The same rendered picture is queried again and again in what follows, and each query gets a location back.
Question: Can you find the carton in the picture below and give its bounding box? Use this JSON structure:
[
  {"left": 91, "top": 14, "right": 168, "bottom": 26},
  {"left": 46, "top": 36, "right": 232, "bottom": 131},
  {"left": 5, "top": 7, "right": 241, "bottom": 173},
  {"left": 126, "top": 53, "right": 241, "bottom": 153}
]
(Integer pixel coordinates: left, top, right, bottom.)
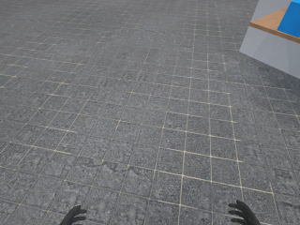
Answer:
[{"left": 277, "top": 0, "right": 300, "bottom": 38}]

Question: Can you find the robot left hand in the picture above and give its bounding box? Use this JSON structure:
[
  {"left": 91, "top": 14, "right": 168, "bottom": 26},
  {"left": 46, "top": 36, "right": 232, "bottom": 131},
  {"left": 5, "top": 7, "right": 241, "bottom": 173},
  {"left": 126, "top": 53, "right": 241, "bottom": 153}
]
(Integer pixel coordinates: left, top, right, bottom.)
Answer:
[{"left": 59, "top": 205, "right": 87, "bottom": 225}]

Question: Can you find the robot right hand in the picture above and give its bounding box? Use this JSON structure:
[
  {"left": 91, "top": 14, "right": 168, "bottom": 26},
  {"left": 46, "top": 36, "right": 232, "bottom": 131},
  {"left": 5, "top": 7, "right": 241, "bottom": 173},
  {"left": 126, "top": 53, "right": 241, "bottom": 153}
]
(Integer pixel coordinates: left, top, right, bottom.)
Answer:
[{"left": 229, "top": 200, "right": 261, "bottom": 225}]

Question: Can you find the table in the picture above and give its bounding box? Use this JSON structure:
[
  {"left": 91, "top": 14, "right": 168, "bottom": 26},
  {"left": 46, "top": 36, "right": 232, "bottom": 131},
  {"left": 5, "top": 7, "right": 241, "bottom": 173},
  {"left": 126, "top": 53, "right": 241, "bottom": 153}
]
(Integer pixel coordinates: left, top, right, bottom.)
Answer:
[{"left": 249, "top": 7, "right": 300, "bottom": 44}]

